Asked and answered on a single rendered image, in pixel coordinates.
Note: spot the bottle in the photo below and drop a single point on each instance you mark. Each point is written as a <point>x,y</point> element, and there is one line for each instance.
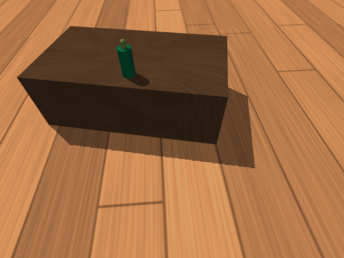
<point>126,59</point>

